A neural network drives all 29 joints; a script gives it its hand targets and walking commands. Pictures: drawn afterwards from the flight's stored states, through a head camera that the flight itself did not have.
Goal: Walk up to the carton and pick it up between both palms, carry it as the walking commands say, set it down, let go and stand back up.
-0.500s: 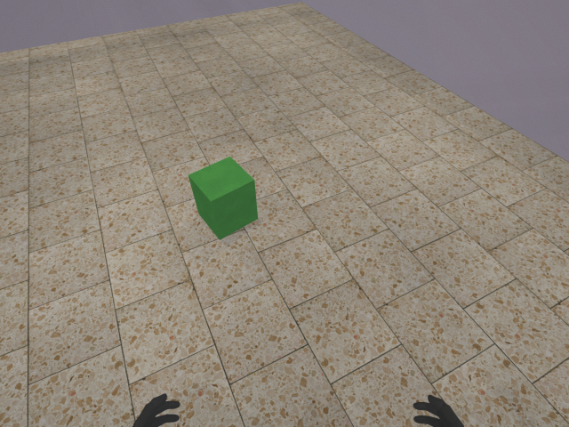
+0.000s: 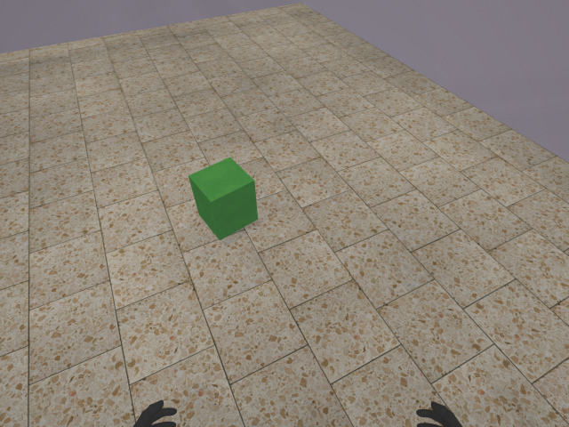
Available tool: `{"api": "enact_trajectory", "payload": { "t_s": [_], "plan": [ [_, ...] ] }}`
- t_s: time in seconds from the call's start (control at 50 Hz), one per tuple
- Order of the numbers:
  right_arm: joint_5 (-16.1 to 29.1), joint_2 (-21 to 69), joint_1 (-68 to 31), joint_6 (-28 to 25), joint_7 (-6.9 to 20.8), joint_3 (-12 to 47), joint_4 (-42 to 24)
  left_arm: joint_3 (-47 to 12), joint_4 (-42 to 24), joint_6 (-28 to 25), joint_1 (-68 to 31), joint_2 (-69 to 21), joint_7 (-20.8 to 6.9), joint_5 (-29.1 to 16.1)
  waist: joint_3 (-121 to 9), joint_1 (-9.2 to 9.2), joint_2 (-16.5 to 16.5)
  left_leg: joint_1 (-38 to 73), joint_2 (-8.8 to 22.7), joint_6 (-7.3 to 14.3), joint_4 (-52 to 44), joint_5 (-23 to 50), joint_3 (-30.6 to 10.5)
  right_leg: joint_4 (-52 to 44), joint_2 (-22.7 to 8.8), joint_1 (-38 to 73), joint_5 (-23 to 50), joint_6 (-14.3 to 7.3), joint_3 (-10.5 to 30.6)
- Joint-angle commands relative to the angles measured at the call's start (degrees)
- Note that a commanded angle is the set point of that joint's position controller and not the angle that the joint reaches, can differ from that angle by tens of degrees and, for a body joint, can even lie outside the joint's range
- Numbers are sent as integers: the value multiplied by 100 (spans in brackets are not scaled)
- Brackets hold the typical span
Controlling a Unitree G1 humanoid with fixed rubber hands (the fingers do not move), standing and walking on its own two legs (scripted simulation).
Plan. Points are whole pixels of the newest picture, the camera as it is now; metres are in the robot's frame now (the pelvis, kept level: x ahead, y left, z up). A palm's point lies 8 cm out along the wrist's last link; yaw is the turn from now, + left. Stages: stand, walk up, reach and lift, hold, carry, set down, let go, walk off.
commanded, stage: stand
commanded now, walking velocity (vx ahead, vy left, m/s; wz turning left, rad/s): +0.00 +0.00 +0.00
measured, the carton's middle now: (224, 198) +1.16 +0.30 -0.64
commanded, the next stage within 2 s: walk up in 1.04 s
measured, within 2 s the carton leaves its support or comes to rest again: neither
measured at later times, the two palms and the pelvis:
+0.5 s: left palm out of the picture +0.10 +0.23 -0.10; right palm out of the picture +0.10 -0.23 -0.10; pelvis +0.00 +0.00 +0.00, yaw +0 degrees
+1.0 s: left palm out of the picture +0.07 +0.23 -0.11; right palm out of the picture +0.07 -0.23 -0.11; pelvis +0.00 +0.00 +0.01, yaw +0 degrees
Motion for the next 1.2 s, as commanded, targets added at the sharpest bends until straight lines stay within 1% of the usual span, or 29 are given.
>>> {"api": "enact_trajectory", "payload": {
  "t_s": [0.0, 0.7, 0.94, 1.18],
  "plan": [
    [2, -476, -38, -81, -16, -138, -379, 138, -382, -82, -36, 476, 16, -2, -186, 0, 6, 56, 249, 178, -625, 824, -339, -625, -256, 63, 852, -185, 344],
    [24, -460, 157, -91, -76, -237, 176, 227, 134, -96, 194, 463, 83, -23, -35, -3, 3, 201, 288, 215, -876, 885, -404, -877, -300, 198, 905, -231, 409],
    [41, -466, 261, -97, -110, -260, 583, 258, 531, -105, 307, 467, 118, -36, 59, -3, 2, 291, 311, 226, -1028, 914, -435, -1037, -327, 285, 933, -247, 440],
    [63, -461, 394, -101, -153, -270, 1178, 283, 1121, -106, 439, 454, 158, -57, 188, 1, 2, 438, 347, 230, -1250, 984, -460, -1265, -365, 436, 999, -250, 464]
  ]
}}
